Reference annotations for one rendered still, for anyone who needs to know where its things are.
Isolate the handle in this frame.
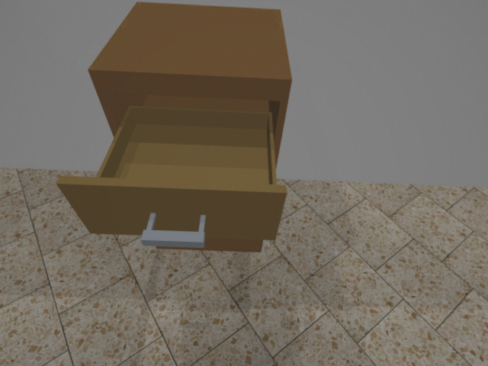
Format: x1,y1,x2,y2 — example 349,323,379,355
141,213,206,248

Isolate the cabinet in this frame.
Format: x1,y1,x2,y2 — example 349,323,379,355
88,2,292,252

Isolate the drawer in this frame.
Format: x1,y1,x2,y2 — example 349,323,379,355
56,106,287,240

